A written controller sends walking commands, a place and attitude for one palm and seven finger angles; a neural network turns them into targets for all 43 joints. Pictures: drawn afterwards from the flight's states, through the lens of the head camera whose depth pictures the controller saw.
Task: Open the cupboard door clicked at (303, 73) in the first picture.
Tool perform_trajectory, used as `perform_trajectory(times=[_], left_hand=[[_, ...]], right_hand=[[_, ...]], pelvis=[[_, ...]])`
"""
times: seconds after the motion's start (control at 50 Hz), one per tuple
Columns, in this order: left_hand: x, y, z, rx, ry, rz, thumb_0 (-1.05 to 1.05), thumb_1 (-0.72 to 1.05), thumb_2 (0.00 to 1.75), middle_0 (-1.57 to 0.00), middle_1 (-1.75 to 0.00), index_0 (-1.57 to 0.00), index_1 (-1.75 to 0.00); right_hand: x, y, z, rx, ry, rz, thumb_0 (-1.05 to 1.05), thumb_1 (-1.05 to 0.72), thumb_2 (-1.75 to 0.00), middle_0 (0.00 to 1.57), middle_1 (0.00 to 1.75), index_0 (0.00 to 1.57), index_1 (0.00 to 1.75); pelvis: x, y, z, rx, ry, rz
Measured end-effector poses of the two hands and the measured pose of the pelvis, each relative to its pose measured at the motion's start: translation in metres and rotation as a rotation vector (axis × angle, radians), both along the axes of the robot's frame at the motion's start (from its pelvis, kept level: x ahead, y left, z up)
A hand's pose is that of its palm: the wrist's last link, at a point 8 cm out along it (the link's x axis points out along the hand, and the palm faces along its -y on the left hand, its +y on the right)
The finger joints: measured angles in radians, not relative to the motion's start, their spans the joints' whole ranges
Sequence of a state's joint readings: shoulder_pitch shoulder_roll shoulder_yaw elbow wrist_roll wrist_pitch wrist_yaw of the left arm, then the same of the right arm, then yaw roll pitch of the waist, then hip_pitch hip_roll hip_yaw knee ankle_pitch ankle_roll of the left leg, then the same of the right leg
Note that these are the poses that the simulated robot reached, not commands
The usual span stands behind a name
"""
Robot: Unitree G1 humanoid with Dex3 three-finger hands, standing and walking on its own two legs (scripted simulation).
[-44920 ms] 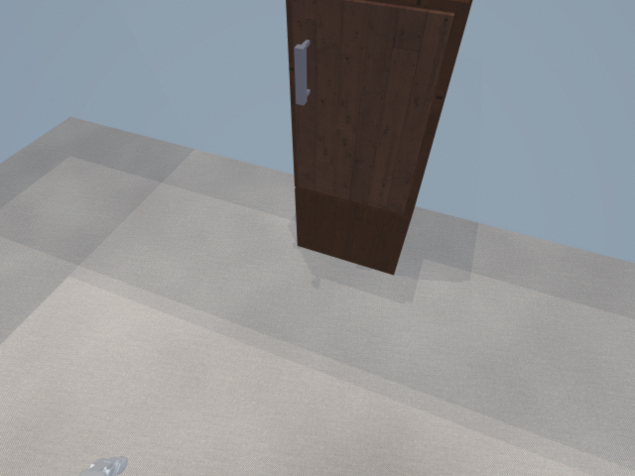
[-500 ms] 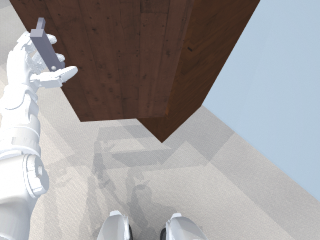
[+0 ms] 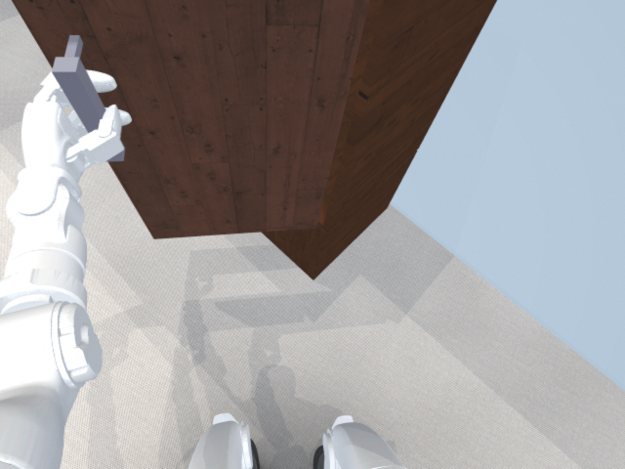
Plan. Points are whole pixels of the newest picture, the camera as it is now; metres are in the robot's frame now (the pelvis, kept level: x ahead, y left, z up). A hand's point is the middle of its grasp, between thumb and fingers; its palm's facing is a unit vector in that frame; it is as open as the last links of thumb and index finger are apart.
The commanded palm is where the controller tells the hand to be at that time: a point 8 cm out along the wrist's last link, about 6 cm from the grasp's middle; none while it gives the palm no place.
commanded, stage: pull the door open along its arc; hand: left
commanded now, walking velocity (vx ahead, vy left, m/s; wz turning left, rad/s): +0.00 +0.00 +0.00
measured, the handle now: (96, 103) +0.56 +0.23 +0.08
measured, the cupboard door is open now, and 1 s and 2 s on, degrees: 51 96 96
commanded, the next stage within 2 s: open thumb and fingers to let go in 0.94 s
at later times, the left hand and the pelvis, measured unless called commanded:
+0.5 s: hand (147, 227) +0.38 +0.15 +0.08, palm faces +0.19 -0.98 +0.08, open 6.3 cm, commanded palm +0.31 +0.22 +0.08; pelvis +0.02 -0.01 +0.02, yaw +0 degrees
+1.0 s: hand (242, 295) +0.30 +0.05 +0.09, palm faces +0.44 -0.90 +0.03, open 6.3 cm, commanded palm +0.24 +0.09 +0.08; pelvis +0.03 -0.06 +0.03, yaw +4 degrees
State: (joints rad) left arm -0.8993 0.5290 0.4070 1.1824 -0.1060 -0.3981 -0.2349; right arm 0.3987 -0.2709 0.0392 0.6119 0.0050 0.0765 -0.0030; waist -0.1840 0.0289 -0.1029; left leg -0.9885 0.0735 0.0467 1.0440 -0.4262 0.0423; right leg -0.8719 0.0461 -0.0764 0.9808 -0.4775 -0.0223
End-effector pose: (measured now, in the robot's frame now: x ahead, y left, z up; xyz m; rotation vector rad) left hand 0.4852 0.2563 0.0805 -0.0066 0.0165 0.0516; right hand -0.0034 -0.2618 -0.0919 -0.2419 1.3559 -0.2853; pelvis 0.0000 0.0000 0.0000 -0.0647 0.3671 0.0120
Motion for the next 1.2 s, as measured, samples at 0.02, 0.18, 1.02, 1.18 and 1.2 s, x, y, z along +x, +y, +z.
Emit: perform_trajectory(times=[0.02, 0.18, 1.02, 1.18, 1.2], left_hand=[[-0.001, 0.000, 0.000, -0.001, -0.001, 0.004, 0.00, 0.71, 0.83, -0.35, -1.35, -0.37, -1.35], [-0.018, -0.004, -0.001, 0.010, -0.015, 0.011, -0.01, 0.72, 0.78, -0.35, -1.35, -0.35, -1.35], [-0.231, -0.168, 0.004, -0.029, 0.022, 0.401, 0.01, 0.65, 0.72, -0.31, -1.31, -0.34, -1.33], [-0.229, -0.175, -0.001, 0.013, 0.003, 0.410, 0.00, 0.63, 0.77, -0.34, -1.32, -0.35, -1.33], [-0.228, -0.174, -0.001, 0.014, 0.003, 0.413, 0.00, 0.61, 0.76, -0.34, -1.32, -0.35, -1.33]], right_hand=[[-0.001, 0.000, 0.000, 0.002, 0.005, 0.002, 0.00, -0.91, -0.89, 0.20, 0.30, 0.20, 0.30], [0.003, 0.001, -0.001, 0.033, 0.007, -0.007, 0.00, -0.91, -0.89, 0.20, 0.30, 0.20, 0.30], [0.184, -0.015, 0.019, 0.165, -0.446, 0.273, 0.01, -0.91, -0.89, 0.20, 0.30, 0.20, 0.30], [0.179, -0.025, 0.006, 0.150, -0.428, 0.278, 0.01, -0.91, -0.90, 0.20, 0.30, 0.20, 0.30], [0.179, -0.024, 0.006, 0.153, -0.430, 0.278, 0.01, -0.91, -0.90, 0.20, 0.30, 0.20, 0.30]], pelvis=[[0.000, 0.000, 0.000, 0.000, 0.000, 0.001], [0.005, -0.001, 0.005, 0.010, -0.012, -0.008], [0.027, -0.059, 0.025, 0.101, -0.195, 0.051], [0.019, -0.068, 0.019, 0.108, -0.185, 0.067], [0.018, -0.068, 0.019, 0.108, -0.185, 0.067]])
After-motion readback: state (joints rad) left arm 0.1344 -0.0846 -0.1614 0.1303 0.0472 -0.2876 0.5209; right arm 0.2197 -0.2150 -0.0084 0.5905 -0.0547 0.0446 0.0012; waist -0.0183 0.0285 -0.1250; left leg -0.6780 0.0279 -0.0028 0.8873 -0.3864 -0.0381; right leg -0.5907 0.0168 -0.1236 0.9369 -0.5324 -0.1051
